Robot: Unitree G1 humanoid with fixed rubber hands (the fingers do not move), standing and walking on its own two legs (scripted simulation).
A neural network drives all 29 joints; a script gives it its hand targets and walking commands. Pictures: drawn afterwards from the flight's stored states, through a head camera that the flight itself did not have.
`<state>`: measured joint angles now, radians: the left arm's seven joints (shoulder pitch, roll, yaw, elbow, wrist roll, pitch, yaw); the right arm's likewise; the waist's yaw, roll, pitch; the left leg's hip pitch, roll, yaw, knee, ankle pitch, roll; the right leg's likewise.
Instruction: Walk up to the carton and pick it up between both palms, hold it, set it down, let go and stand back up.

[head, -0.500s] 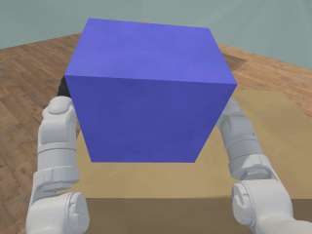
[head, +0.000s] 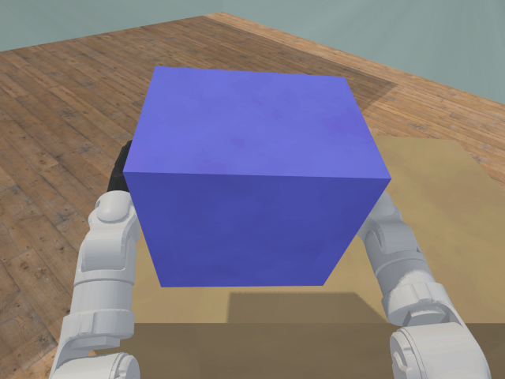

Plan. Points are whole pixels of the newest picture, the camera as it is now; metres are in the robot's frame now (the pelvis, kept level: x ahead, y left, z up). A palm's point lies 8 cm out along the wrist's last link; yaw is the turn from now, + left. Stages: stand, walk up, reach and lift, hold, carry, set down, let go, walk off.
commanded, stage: set down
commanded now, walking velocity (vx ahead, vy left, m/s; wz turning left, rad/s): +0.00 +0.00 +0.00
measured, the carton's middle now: (248, 187) +0.38 -0.02 +0.14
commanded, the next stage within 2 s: none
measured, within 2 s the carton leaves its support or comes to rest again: neither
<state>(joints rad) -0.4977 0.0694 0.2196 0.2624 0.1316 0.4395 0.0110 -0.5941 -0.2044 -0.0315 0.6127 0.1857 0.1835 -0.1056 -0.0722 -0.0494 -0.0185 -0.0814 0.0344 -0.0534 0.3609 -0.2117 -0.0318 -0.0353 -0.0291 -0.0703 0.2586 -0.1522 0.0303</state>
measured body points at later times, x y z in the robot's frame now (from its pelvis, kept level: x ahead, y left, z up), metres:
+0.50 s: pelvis -0.01 +0.00 +0.00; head -0.02 +0.02 +0.45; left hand +0.39 +0.17 +0.12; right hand +0.39 -0.20 +0.13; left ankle -0.01 +0.13 -0.75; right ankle +0.00 -0.14 -0.75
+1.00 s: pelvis +0.01 +0.00 +0.00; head +0.01 +0.01 +0.45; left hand +0.41 +0.16 +0.09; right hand +0.39 -0.21 +0.10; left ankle -0.01 +0.13 -0.75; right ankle +0.00 -0.14 -0.75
